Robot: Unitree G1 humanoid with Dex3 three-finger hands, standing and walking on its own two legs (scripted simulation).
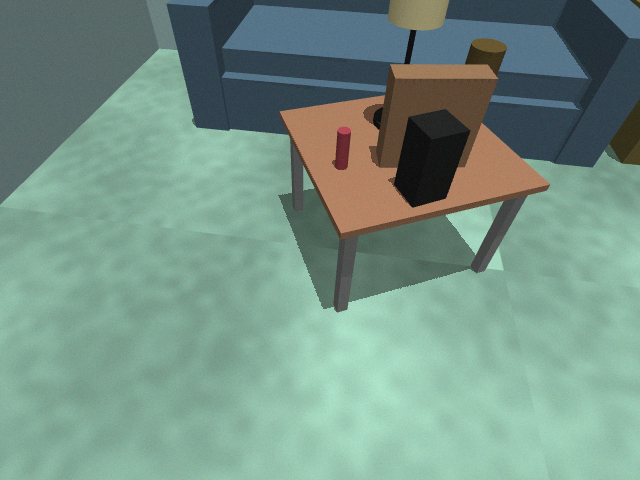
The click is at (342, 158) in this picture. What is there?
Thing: slim round
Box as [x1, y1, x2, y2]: [335, 127, 350, 169]
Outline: 340,127 337,130 335,166 338,169 344,169 347,166 350,129 347,127
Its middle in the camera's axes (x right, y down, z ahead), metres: +0.08 -0.28 +1.21
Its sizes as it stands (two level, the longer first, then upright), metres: 0.041 0.041 0.133
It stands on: a support 0.48 m high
